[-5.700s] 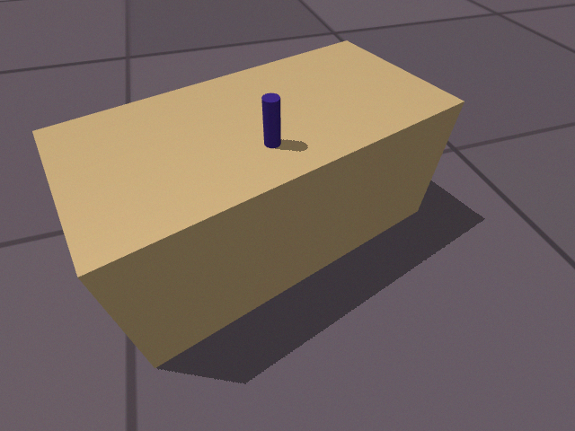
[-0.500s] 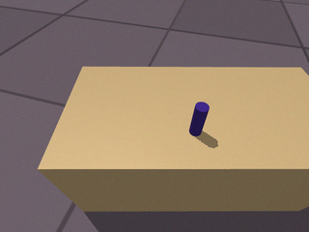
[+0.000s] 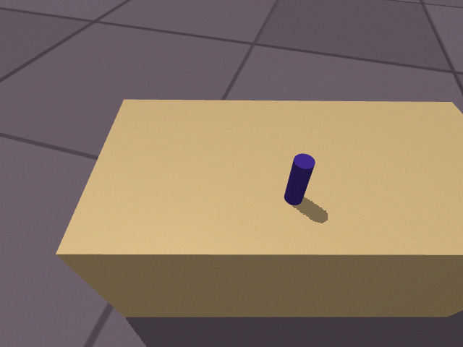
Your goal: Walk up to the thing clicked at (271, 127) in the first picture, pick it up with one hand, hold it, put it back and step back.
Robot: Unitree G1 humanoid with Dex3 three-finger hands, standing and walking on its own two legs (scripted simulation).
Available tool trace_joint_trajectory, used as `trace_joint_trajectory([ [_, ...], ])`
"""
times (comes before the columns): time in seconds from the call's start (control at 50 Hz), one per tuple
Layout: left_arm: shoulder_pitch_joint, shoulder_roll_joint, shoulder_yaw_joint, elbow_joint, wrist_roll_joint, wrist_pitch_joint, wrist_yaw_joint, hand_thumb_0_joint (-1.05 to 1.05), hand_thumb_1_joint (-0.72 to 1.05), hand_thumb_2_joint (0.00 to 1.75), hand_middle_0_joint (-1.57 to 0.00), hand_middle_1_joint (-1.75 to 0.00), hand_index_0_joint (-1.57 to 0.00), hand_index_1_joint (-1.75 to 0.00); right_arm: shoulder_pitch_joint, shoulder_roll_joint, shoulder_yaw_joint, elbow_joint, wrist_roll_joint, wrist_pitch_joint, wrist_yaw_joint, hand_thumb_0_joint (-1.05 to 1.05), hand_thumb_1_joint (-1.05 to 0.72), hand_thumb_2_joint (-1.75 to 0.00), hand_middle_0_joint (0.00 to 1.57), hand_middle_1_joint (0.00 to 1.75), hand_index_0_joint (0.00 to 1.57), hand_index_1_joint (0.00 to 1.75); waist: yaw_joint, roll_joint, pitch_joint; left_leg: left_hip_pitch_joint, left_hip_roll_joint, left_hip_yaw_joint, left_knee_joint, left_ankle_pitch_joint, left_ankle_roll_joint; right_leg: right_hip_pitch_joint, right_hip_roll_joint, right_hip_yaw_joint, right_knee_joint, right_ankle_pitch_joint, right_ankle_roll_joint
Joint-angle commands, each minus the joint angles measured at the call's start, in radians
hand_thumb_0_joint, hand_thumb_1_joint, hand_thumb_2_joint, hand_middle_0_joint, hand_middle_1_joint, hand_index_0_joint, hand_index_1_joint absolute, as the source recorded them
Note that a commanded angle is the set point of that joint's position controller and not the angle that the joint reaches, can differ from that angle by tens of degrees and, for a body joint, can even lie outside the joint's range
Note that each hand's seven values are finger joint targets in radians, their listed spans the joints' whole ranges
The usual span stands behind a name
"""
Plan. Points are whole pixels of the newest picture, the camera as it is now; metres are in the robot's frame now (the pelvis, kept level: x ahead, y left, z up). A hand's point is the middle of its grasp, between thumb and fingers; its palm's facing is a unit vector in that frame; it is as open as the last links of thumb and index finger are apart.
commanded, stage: stand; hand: right
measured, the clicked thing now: (298, 180) +0.53 -0.17 -0.10
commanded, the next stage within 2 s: rise first in 0.50 s
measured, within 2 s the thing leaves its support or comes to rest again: neither
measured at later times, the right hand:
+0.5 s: hand out of the picture +0.07 -0.25 -0.16, palm faces -0.02 +0.94 -0.34, open 7.4 cm
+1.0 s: hand (374, 341) +0.16 -0.25 -0.11, palm faces +0.22 +0.91 -0.34, open 14.4 cm
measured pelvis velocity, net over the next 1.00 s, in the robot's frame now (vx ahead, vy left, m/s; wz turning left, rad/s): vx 0.00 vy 0.01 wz -0.02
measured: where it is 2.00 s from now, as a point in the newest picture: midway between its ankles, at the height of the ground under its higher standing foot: outside the picture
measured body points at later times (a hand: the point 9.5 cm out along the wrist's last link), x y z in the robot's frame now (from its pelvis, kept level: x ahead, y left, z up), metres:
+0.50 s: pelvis +0.00 +0.00 +0.00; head +0.01 +0.00 +0.45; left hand +0.07 +0.30 -0.13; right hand +0.07 -0.30 -0.13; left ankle +0.00 +0.15 -0.75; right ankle -0.01 -0.14 -0.75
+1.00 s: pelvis +0.00 +0.01 -0.01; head +0.02 +0.01 +0.44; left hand +0.16 +0.29 -0.11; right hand +0.14 -0.30 -0.09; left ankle +0.00 +0.15 -0.75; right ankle -0.01 -0.14 -0.75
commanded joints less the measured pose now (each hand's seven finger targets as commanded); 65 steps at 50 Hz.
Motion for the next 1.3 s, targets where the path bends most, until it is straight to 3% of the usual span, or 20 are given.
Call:
trace_joint_trajectory([
  [0.0,-0.032,0.212,0.038,-0.056,0.002,-0.016,0.017,0.00,0.90,0.90,-0.20,-0.30,-0.20,-0.30,-0.033,-0.220,-0.038,-0.058,0.000,-0.023,-0.019,0.00,-0.90,-0.90,0.20,0.30,0.20,0.30,0.002,0.016,-0.082,0.016,0.093,-0.060,-0.036,0.146,0.049,0.007,-0.096,0.062,-0.048,0.131,-0.050],
  [0.26,-0.029,0.216,0.038,-0.056,0.002,-0.019,0.020,0.00,0.90,0.90,-0.20,-0.30,-0.20,-0.30,-0.032,-0.218,-0.040,-0.058,0.001,-0.024,-0.018,0.00,-0.90,-0.90,0.20,0.30,0.20,0.30,0.000,-0.004,-0.082,0.030,0.093,-0.062,-0.037,0.182,0.046,0.000,-0.093,0.057,-0.046,0.152,-0.047],
  [0.56,-0.024,0.216,0.038,-0.061,0.003,-0.020,0.019,0.00,0.90,0.90,-0.20,-0.30,-0.20,-0.30,-0.030,-0.216,-0.042,-0.061,0.000,-0.024,-0.016,0.00,-0.90,-0.90,0.20,0.30,0.20,0.30,0.000,0.004,-0.073,0.030,0.091,-0.058,-0.037,0.139,0.048,-0.012,-0.093,0.062,-0.055,0.111,-0.050],
  [0.58,-0.024,0.211,0.036,-0.061,0.002,-0.020,0.019,0.00,0.82,0.82,-0.12,-0.22,-0.12,-0.22,-0.028,-0.217,-0.040,-0.058,0.000,-0.024,-0.016,0.00,-0.82,-0.82,0.12,0.22,0.12,0.22,0.001,0.011,-0.069,0.020,0.092,-0.062,-0.041,0.136,0.047,-0.012,-0.093,0.064,-0.060,0.114,-0.048],
  [0.6,-0.375,0.032,0.023,-0.412,-0.085,-0.127,0.028,0.00,0.74,0.74,-0.04,-0.14,-0.04,-0.14,-0.379,-0.031,-0.017,-0.409,0.077,-0.101,-0.030,0.00,-0.74,-0.74,0.07,0.14,0.06,0.14,0.014,-0.046,-0.079,-0.113,-0.041,0.048,0.052,0.038,0.035,-0.129,0.027,-0.023,0.029,0.043,-0.036],
  [0.62,-0.325,0.067,0.014,-0.427,-0.107,-0.147,0.052,0.00,0.66,0.66,-0.02,-0.06,0.00,-0.06,-0.372,-0.062,-0.009,-0.473,0.113,-0.147,-0.048,0.00,-0.66,-0.66,0.07,0.06,0.06,0.06,-0.014,0.026,-0.114,-0.042,-0.048,0.056,0.005,-0.026,0.037,-0.058,0.021,-0.023,-0.012,-0.007,-0.035],
  [0.64,-0.223,0.137,0.046,-0.358,-0.108,-0.140,0.066,0.00,0.58,0.58,-0.02,-0.05,-0.01,-0.06,-0.215,-0.183,-0.072,-0.353,0.108,-0.138,-0.067,0.00,-0.58,-0.58,0.07,0.05,0.06,0.05,-0.012,0.031,-0.065,-0.065,-0.042,0.055,-0.006,-0.071,0.038,-0.088,0.028,-0.022,-0.014,-0.048,-0.040],
  [0.66,-0.167,0.218,0.121,-0.287,-0.102,-0.124,0.081,0.00,0.50,0.50,-0.02,-0.05,-0.01,-0.06,-0.153,-0.239,-0.134,-0.248,0.101,-0.116,-0.086,0.00,-0.50,-0.50,0.07,0.05,0.06,0.05,-0.013,0.013,-0.042,-0.111,-0.043,0.056,0.021,-0.066,0.034,-0.133,0.036,-0.034,0.003,-0.048,-0.040],
  [0.68,-0.167,0.231,0.147,-0.301,-0.095,-0.122,0.087,0.00,0.42,0.42,-0.02,-0.05,-0.02,-0.05,-0.181,-0.243,-0.158,-0.278,0.096,-0.118,-0.092,0.00,-0.42,-0.42,0.07,0.05,0.06,0.05,-0.005,-0.008,-0.107,-0.103,-0.038,0.055,0.052,-0.027,0.035,-0.120,0.037,-0.034,0.030,-0.010,-0.038],
  [0.72,-0.130,0.138,0.133,-0.238,-0.078,-0.126,0.090,0.00,0.26,0.26,-0.03,-0.05,-0.03,-0.05,-0.181,-0.160,-0.139,-0.273,0.075,-0.128,-0.092,0.00,-0.26,-0.26,0.07,0.05,0.06,0.05,-0.003,-0.018,-0.169,-0.111,-0.038,0.051,0.079,0.017,0.042,-0.121,0.031,-0.031,0.063,0.052,-0.036],
  [0.76,-0.046,0.146,0.194,-0.283,-0.047,-0.125,0.080,0.00,0.14,0.20,-0.04,-0.06,-0.05,-0.05,0.006,-0.196,-0.228,-0.320,0.048,-0.117,-0.089,0.00,-0.15,-0.19,0.07,0.05,0.06,0.05,-0.027,-0.019,-0.256,-0.066,-0.045,0.055,0.101,0.097,0.046,-0.115,0.039,-0.032,0.075,0.119,-0.034],
  [0.8,0.047,0.110,0.184,-0.261,-0.039,-0.109,0.078,0.00,0.05,0.15,-0.04,-0.06,-0.06,-0.05,0.052,-0.166,-0.216,-0.340,0.045,-0.107,-0.088,0.00,-0.05,-0.16,0.07,0.05,0.06,0.05,-0.006,-0.019,-0.243,-0.046,-0.051,0.058,0.083,0.164,0.041,-0.094,0.038,-0.037,0.065,0.179,-0.030],
  [0.86,0.007,0.077,0.174,-0.343,-0.039,-0.103,0.077,0.00,-0.12,0.13,-0.05,-0.06,-0.06,-0.05,0.043,-0.127,-0.209,-0.443,0.051,-0.094,-0.085,0.00,0.11,-0.13,0.06,0.05,0.06,0.05,-0.006,-0.032,-0.233,-0.046,-0.051,0.061,0.073,0.184,0.036,-0.096,0.042,-0.041,0.061,0.187,-0.030],
  [0.92,-0.075,0.036,0.151,-0.399,-0.042,-0.104,0.083,0.00,-0.30,0.10,-0.05,-0.06,-0.06,-0.06,-0.017,-0.112,-0.194,-0.544,0.050,-0.096,-0.086,0.00,0.27,-0.10,0.05,0.05,0.05,0.05,-0.009,-0.034,-0.191,-0.074,-0.044,0.060,0.061,0.126,0.035,-0.119,0.041,-0.039,0.053,0.128,-0.033],
  [0.96,-0.112,0.087,0.179,-0.451,-0.035,-0.111,0.097,0.00,-0.38,0.10,-0.05,-0.06,-0.05,-0.06,-0.025,-0.115,-0.196,-0.565,0.046,-0.099,-0.090,0.00,0.34,-0.09,0.05,0.05,0.05,0.05,-0.001,0.001,-0.189,-0.080,-0.044,0.059,0.054,0.096,0.034,-0.111,0.038,-0.033,0.049,0.101,-0.036],
  [1.02,-0.089,0.071,0.171,-0.499,-0.032,-0.120,0.107,0.00,-0.50,0.07,-0.06,-0.07,-0.06,-0.07,-0.041,-0.122,-0.199,-0.625,0.042,-0.113,-0.094,0.00,0.42,-0.07,0.05,0.05,0.05,0.05,0.002,0.007,-0.200,-0.068,-0.040,0.055,0.057,0.100,0.033,-0.087,0.038,-0.032,0.054,0.106,-0.039],
  [1.1,-0.041,0.035,0.151,-0.541,-0.029,-0.121,0.115,0.00,-0.53,0.06,-0.06,-0.07,-0.07,-0.07,0.013,-0.127,-0.215,-0.673,0.037,-0.116,-0.101,0.00,0.45,-0.07,0.05,0.05,0.05,0.05,-0.007,0.013,-0.221,-0.034,-0.036,0.056,0.068,0.173,0.030,-0.062,0.041,-0.033,0.064,0.179,-0.039],
  [1.12,-0.027,0.047,0.160,-0.531,-0.028,-0.121,0.117,0.00,-0.52,0.06,-0.06,-0.07,-0.07,-0.07,0.028,-0.154,-0.239,-0.693,0.034,-0.118,-0.103,0.00,0.46,-0.07,0.05,0.06,0.05,0.06,-0.013,-0.002,-0.223,-0.030,-0.035,0.059,0.072,0.187,0.028,-0.051,0.042,-0.034,0.064,0.194,-0.038],
  [1.2,0.017,0.034,0.150,-0.556,-0.027,-0.117,0.117,0.00,-0.53,0.05,-0.06,-0.07,-0.07,-0.07,0.083,-0.123,-0.238,-0.713,0.036,-0.115,-0.100,0.00,0.51,-0.06,0.05,0.06,0.05,0.06,-0.001,0.008,-0.198,-0.031,-0.041,0.065,0.072,0.205,0.028,-0.042,0.038,-0.037,0.059,0.217,-0.036],
  [1.28,0.025,0.012,0.132,-0.594,-0.029,-0.118,0.106,0.00,-0.53,0.05,-0.06,-0.07,-0.07,-0.06,0.109,-0.113,-0.236,-0.777,0.039,-0.112,-0.094,0.00,0.52,-0.06,0.05,0.06,0.05,0.06,-0.017,-0.022,-0.172,-0.022,-0.039,0.069,0.067,0.205,0.029,-0.051,0.039,-0.041,0.051,0.220,-0.031],
])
